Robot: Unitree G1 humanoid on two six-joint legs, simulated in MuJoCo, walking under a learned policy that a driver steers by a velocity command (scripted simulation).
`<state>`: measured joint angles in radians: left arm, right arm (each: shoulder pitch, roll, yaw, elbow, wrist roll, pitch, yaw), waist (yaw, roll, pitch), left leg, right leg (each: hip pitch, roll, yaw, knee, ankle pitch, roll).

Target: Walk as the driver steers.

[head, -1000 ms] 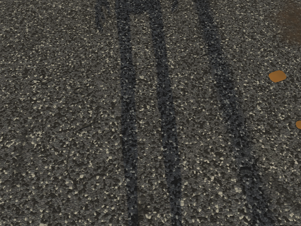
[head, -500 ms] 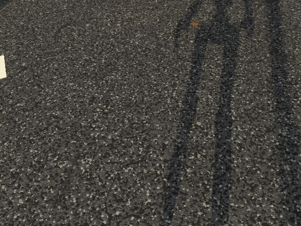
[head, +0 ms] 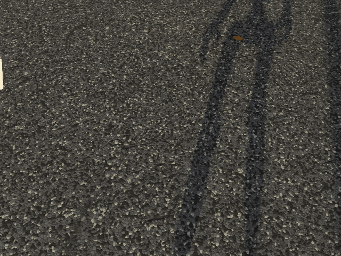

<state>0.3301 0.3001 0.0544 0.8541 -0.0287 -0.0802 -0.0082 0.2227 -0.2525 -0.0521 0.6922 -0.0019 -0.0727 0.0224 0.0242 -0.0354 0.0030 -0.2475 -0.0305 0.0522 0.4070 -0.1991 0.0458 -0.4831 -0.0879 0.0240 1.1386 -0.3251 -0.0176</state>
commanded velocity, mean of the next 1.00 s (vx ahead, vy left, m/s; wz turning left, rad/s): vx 0.35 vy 0.00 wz -0.32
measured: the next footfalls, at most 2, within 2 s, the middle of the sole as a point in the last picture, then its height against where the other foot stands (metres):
right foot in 0.36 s outside the picture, level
left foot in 0.80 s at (187, 219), level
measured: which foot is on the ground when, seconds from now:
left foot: down 0.00-0.36, up 0.38-0.78, down 0.80-1.00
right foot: up 0.00-0.34, down 0.36-0.84, up 0.86-1.00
